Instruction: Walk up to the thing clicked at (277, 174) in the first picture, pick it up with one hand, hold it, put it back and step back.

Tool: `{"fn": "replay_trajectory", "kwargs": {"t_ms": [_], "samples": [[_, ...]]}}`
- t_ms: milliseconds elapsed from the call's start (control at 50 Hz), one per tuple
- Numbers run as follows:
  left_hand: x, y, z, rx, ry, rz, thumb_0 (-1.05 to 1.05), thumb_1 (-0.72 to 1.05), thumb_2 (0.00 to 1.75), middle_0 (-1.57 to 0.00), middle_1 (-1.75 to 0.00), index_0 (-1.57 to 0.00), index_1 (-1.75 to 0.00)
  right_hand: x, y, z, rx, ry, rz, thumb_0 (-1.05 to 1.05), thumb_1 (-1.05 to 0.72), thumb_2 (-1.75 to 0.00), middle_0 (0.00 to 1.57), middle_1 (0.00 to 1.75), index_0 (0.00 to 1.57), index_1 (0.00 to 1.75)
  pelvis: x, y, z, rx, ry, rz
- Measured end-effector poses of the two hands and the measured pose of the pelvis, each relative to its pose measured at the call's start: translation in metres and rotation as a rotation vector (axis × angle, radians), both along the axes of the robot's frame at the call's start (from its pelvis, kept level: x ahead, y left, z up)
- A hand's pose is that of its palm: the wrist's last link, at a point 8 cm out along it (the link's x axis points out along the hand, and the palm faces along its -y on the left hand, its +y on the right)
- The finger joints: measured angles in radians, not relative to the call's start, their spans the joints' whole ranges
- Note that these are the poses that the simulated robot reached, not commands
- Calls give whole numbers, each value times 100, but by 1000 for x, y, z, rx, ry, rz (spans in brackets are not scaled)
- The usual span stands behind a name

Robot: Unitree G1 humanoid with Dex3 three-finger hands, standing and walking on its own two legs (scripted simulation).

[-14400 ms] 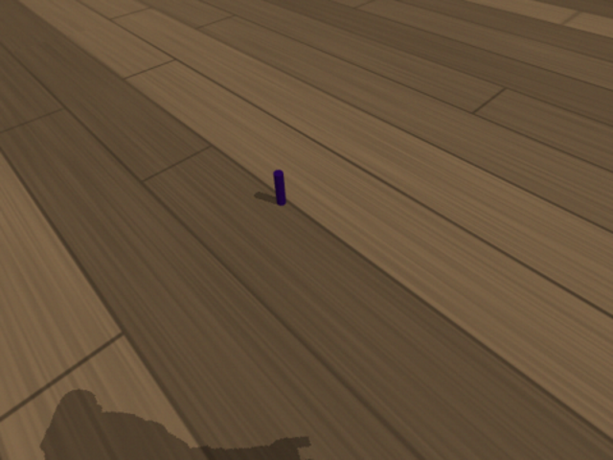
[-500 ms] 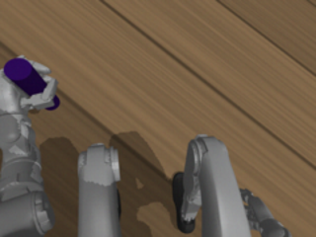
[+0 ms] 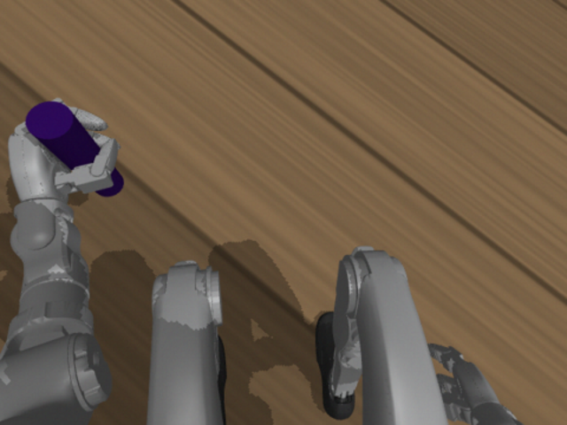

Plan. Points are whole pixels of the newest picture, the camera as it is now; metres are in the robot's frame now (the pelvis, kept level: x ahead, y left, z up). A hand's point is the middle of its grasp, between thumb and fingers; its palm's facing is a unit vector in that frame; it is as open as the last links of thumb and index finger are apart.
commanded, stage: settle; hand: left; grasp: from the side
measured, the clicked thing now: (84, 157) +0.46 +0.26 -0.04
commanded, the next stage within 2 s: lift in 0.18 s
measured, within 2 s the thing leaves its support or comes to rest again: neither
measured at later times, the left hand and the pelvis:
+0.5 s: hand (89, 144) +0.46 +0.24 +0.00, palm faces +0.16 -0.99 -0.03, open 5.7 cm; pelvis +0.00 +0.00 +0.02, yaw +1 degrees
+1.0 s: hand (33, 105) +0.43 +0.23 +0.12, palm faces +0.16 -0.99 -0.04, open 5.7 cm; pelvis +0.01 +0.00 +0.11, yaw +2 degrees
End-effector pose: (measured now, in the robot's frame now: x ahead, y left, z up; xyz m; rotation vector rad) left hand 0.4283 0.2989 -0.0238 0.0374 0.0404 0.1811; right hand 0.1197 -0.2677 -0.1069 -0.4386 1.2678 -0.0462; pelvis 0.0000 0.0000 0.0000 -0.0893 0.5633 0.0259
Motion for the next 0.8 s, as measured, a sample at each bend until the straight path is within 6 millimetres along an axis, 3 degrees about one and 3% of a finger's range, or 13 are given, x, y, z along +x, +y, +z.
{"fn": "replay_trajectory", "kwargs": {"t_ms": [480,640,800], "samples": [[3,-6,22,-5,-7,-12,2,14,110,-94,-110,-100,-106,-11,0,14,8,3,-35,0,-91,-90,20,30,20,30,-1,0,15,9,7,6],[-4,-6,47,-16,-19,-21,2,14,110,-94,-110,-100,-106,-3,3,27,20,-31,-52,0,-91,-90,20,30,20,30,1,0,31,13,9,8],[-13,-9,86,-4,-17,-31,2,14,109,-94,-110,-100,-106,12,9,55,40,-89,-69,0,-91,-89,20,30,20,30,3,1,61,15,17,11]]}}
